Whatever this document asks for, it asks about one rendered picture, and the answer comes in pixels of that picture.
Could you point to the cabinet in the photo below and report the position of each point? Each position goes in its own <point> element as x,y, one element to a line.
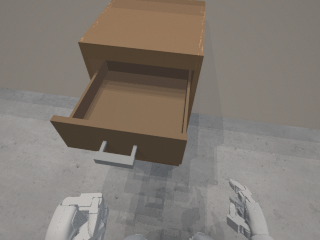
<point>163,33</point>

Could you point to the right robot shin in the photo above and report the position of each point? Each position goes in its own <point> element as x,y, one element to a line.
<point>200,233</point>

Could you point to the robot left hand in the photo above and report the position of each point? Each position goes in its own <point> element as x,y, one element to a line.
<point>86,214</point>

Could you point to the handle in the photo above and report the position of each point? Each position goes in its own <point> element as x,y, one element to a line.
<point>116,160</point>

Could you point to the robot right hand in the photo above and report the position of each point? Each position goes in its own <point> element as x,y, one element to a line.
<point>250,219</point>

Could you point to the drawer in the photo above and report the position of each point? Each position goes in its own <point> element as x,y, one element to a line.
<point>127,105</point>

